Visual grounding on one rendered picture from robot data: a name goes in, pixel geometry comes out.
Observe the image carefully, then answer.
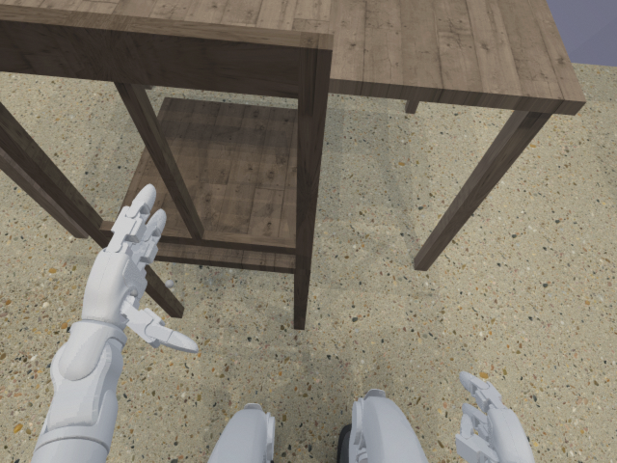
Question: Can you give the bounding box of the chair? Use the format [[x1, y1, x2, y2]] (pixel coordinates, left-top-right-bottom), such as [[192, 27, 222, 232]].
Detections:
[[0, 4, 334, 330]]

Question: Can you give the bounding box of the left robot hand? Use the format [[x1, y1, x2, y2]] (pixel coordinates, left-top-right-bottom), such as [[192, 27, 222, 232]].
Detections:
[[81, 184, 199, 353]]

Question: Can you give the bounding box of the right robot hand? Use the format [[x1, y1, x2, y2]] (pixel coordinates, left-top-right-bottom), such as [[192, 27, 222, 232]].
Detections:
[[455, 371, 535, 463]]

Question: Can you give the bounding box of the robot right thigh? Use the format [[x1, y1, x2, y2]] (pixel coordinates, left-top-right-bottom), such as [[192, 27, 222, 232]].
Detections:
[[351, 396, 429, 463]]

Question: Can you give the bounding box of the robot right shin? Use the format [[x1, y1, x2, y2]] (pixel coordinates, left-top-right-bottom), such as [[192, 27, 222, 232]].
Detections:
[[349, 389, 386, 463]]

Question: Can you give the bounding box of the left robot forearm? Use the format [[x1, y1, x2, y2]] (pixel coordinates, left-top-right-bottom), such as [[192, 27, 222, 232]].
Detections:
[[31, 320, 127, 463]]

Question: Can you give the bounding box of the table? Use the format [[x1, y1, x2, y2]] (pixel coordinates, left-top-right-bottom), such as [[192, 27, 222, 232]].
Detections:
[[0, 0, 587, 271]]

